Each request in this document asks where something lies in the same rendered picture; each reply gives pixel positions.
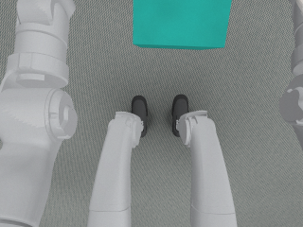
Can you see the robot right upper arm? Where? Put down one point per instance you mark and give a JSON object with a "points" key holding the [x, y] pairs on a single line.
{"points": [[291, 106]]}

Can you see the right robot forearm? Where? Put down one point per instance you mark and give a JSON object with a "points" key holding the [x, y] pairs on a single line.
{"points": [[297, 54]]}

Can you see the robot right thigh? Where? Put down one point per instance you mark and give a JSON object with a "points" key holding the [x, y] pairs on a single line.
{"points": [[211, 201]]}

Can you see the robot left upper arm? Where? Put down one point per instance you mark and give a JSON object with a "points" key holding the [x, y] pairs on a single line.
{"points": [[33, 124]]}

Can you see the left robot forearm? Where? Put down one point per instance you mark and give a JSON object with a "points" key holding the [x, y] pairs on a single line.
{"points": [[41, 42]]}

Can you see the carton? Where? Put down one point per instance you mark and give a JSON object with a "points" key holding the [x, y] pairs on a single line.
{"points": [[180, 24]]}

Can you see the right robot foot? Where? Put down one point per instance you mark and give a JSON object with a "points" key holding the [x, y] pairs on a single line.
{"points": [[179, 107]]}

